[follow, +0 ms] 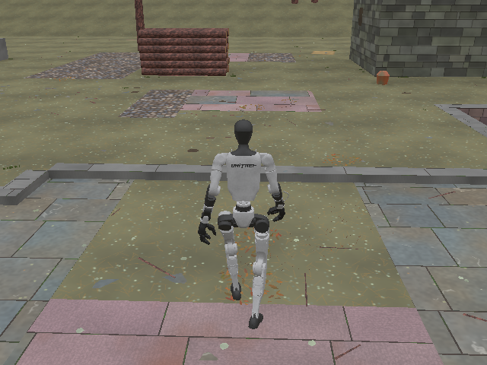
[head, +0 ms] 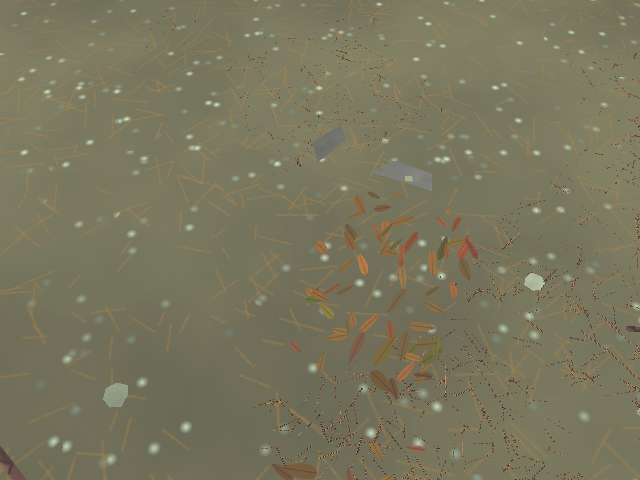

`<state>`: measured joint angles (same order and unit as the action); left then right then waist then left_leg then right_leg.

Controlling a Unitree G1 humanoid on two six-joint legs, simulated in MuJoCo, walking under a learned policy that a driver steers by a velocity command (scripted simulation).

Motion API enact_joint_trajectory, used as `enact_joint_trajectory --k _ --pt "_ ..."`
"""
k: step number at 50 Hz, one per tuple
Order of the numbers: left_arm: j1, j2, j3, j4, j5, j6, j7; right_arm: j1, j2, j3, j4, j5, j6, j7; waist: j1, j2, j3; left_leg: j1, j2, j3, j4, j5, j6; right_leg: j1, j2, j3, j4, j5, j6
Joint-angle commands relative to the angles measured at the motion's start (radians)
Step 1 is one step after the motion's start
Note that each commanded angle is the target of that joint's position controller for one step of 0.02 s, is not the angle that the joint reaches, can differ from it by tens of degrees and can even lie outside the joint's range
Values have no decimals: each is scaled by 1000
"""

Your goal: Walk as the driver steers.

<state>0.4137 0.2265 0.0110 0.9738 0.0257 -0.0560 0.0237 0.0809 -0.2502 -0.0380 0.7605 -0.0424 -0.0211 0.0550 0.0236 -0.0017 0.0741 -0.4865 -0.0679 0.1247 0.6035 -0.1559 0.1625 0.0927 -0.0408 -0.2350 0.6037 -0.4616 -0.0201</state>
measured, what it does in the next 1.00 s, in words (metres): walks ahead: right foot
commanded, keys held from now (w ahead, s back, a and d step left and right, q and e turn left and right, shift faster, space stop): w+q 0.30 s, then w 0.14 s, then w+e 0.56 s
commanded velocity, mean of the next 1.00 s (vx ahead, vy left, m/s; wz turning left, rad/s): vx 0.49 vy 0.00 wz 0.08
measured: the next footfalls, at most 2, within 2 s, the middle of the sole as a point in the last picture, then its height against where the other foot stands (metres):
right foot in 0.54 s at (365, 443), level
left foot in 1.06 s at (269, 331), level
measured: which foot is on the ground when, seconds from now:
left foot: down 0.00-0.56, up 0.58-1.00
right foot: down 0.00-0.00, up 0.02-0.52, down 0.54-1.00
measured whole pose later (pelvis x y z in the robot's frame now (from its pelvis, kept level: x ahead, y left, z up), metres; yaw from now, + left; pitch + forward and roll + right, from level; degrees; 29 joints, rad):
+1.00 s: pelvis +0.57 +0.04 +0.03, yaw +2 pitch +2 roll -1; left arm 0.47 0.25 0.06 0.88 0.01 -0.04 0.00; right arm 0.00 -0.24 0.02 0.70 -0.03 -0.05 0.02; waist 0.11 0.03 0.03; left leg -0.56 0.02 -0.04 0.59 -0.09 -0.03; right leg -0.03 0.13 0.19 0.33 -0.32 -0.09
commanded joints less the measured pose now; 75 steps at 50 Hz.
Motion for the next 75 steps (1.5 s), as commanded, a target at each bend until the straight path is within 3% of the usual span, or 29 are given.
enact_joint_trajectory --k 1,2,3,5,7,10,15,21,24,26,27,28,29,30,31,33,37,47,51,52,53,54,55,56,57,59,63,68,75 --pt "-29 117 27 -170 -16 -27 -21 353 -301 -96 31 13 5 -26 -123 195 -380 814 418 -916 -279 -218 290 -725 103 184 902 -61 -11" --pt "-151 163 36 -195 -5 -38 -26 324 -269 -93 42 36 10 -30 -145 51 -269 732 383 -802 -328 -195 254 -816 31 306 896 45 -23" --pt "-157 152 30 -208 -14 -50 -30 276 -224 -81 45 38 8 -38 -101 14 -145 579 365 -680 -352 -126 218 -806 -14 292 809 130 -27" --pt "-128 139 29 -193 8 -36 -27 201 -156 -60 41 36 -7 -46 -18 -43 -40 360 261 -514 -381 76 148 -695 -64 288 654 154 -7" --pt "-90 122 26 -188 30 3 -33 187 -142 -52 37 40 -27 -46 14 -12 -57 284 206 -430 -398 178 138 -627 -74 274 585 158 24" --pt "-165 115 26 -227 30 27 -39 228 -171 -58 47 43 -41 -43 2 14 -37 252 164 -392 -425 175 123 -680 -80 245 466 247 63" --pt "-364 122 29 -298 23 28 -43 344 -175 -61 65 44 -38 -48 -79 51 -20 378 153 -432 -409 203 75 -812 -59 246 245 427 84" --pt "-506 104 11 -352 13 6 -59 432 -155 -48 94 31 -45 -67 -133 70 -15 526 184 -424 -354 428 51 -772 -3 209 26 477 34" --pt "-397 140 23 -326 7 -4 -53 373 -187 -49 90 23 -53 -76 -63 92 -37 546 213 -394 -292 628 5 -576 39 202 -73 393 -29" --pt "-157 182 46 -248 1 -14 -32 351 -202 -50 98 16 -56 -71 47 72 -155 551 170 -324 -16 835 -29 -308 91 176 -139 353 -79" --pt "-4 220 58 -218 14 -22 -17 354 -172 -40 86 17 -60 -67 108 32 -257 416 134 -292 223 623 -41 -79 -31 299 -135 289 -120" --pt "75 337 88 -212 35 -20 -13 477 -75 -20 65 49 -61 -58 59 -203 -385 109 -30 -201 614 47 -97 188 -312 791 -165 243 -268" --pt "29 289 87 -192 -4 -2 -31 491 -126 -25 77 22 -63 -57 28 -213 -367 -63 -61 -217 718 -334 -93 174 -343 1070 -317 215 -317" --pt "-83 221 75 -213 -22 2 -39 391 -145 -26 64 2 -61 -57 -6 -100 -183 -134 20 -225 734 -242 -90 24 -302 929 -327 122 -301" --pt "-136 165 63 -222 -20 0 -45 292 -145 -20 42 -3 -66 -50 -1 -14 -107 -130 60 -215 677 -173 -93 -95 -251 788 -343 193 -277" --pt "-128 135 51 -195 -15 -8 -43 250 -124 -13 16 -12 -56 -40 -38 -29 -48 -85 107 -200 567 -145 -112 -222 -156 640 -372 394 -234" --pt "-61 171 65 -157 -26 -22 -40 218 -91 4 -6 -14 -30 -34 -50 -60 -68 -79 120 -155 445 -122 -165 -263 -103 548 -401 557 -249" --pt "95 190 85 -129 -15 0 -22 -149 -72 31 -139 12 -42 -31 63 -71 -48 -98 75 -132 30 106 -201 -160 -70 574 -318 682 -185" --pt "12 216 96 -160 -10 2 -16 10 -123 11 -102 18 -61 -48 -31 -78 -101 207 28 -145 -121 3 -153 -210 -57 621 -160 754 -128" --pt "0 208 93 -164 -19 -5 -24 123 -158 -3 -74 9 -74 -61 -88 -24 -166 390 72 -179 -178 17 -123 -267 2 577 1 729 -104" --pt "-4 145 76 -198 -33 -16 -31 282 -235 -23 -67 -13 -80 -80 -146 90 -312 614 304 -399 -206 -178 -67 -381 56 491 258 494 -79" --pt "111 74 61 -224 -55 -10 -28 283 -308 -43 -70 -19 -61 -86 -82 289 -389 792 532 -808 -302 -254 44 -661 194 363 484 -109 -53" --pt "95 161 72 -195 -17 9 -18 245 -235 -41 -68 -4 -46 -81 -64 160 -292 689 514 -861 -315 -380 62 -763 101 341 591 -69 -59" --pt "19 170 77 -194 -4 15 -27 191 -145 -19 -80 4 -46 -76 -61 55 -167 561 454 -706 -337 -348 37 -760 64 343 597 30 -57" --pt "-25 149 74 -202 -3 18 -38 157 -107 -9 -75 4 -51 -71 -47 41 -103 469 401 -565 -365 -206 16 -739 37 332 568 90 -47" --pt "-43 133 75 -206 13 39 -57 166 -90 -5 -54 9 -64 -70 -24 113 -64 384 329 -383 -396 -16 -20 -698 5 311 536 126 -29" --pt "-124 111 69 -247 14 59 -79 217 -108 -17 -20 26 -92 -61 -14 101 -69 394 330 -244 -431 184 -4 -756 -9 297 529 216 -11" --pt "-288 88 51 -308 10 57 -97 261 -113 -24 17 23 -87 -58 -38 88 -27 411 300 -82 -449 267 -14 -802 -20 252 337 384 2" --pt "-433 79 29 -358 22 41 -92 381 -153 -30 101 22 -64 -59 -74 92 7 500 336 -16 -384 474 -28 -621 40 153 3 298 -76"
